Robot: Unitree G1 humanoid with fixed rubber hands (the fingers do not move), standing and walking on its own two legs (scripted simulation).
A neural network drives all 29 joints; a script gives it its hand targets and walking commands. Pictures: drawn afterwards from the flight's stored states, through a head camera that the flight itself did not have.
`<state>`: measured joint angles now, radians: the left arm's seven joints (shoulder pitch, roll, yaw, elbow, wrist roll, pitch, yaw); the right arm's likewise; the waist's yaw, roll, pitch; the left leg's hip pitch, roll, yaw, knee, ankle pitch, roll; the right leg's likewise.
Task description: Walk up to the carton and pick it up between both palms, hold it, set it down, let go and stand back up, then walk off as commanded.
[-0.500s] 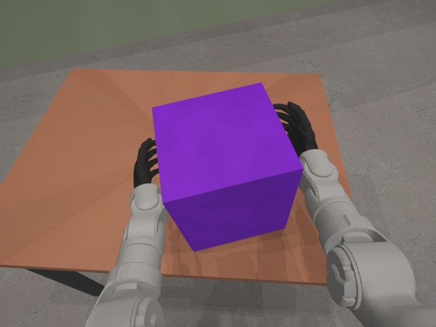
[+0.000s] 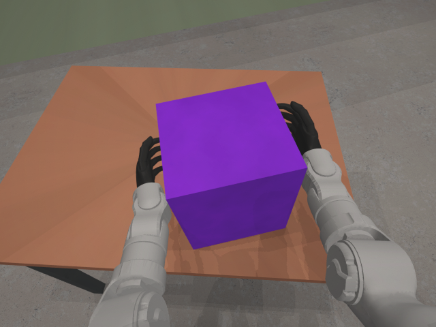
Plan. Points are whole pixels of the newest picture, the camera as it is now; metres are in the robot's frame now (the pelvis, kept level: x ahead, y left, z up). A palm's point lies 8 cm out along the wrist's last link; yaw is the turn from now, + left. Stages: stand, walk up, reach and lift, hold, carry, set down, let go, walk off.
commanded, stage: set down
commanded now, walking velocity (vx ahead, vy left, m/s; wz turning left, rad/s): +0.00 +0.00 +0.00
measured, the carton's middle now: (226, 172) +0.41 +0.04 +0.00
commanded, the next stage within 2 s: none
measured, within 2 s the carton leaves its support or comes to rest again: neither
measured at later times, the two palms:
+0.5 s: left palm (151, 180) +0.37 +0.18 +0.03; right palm (308, 148) +0.44 -0.12 +0.06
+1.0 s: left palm (152, 186) +0.36 +0.18 +0.01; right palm (307, 153) +0.44 -0.12 +0.04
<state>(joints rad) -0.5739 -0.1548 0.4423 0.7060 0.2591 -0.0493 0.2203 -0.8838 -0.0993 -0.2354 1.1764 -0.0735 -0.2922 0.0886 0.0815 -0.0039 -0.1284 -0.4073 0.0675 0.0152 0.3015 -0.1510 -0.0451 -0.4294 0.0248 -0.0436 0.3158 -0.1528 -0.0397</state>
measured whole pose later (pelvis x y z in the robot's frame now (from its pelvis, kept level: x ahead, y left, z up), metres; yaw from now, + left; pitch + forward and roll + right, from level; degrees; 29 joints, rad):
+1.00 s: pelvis +0.00 +0.00 +0.00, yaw +0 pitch +17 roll +0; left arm -0.58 -0.18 0.49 0.75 0.30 -0.16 0.20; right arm -0.87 -0.13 -0.22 1.18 -0.10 -0.30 0.09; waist 0.08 0.00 -0.11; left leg -0.46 0.07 0.02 0.33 -0.16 -0.05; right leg -0.48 0.02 -0.04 0.33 -0.15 -0.04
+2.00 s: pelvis -0.05 -0.01 -0.02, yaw -1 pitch +20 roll +0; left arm -0.49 -0.04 0.27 0.77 0.00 -0.16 0.25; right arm -0.77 -0.38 0.24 1.20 0.38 -0.30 0.13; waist 0.10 0.00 -0.19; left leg -0.66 0.10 0.02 0.49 -0.17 -0.06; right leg -0.67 0.05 -0.04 0.46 -0.14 -0.06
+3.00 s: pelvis -0.06 -0.02 -0.01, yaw -1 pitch +10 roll +0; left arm -0.07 -0.02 0.13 0.29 -0.02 -0.02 0.26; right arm -0.25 -0.45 0.10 0.87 0.38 -0.37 0.25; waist 0.10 0.00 -0.09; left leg -0.45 0.10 0.02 0.43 -0.15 -0.06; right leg -0.48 0.05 -0.04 0.45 -0.14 -0.06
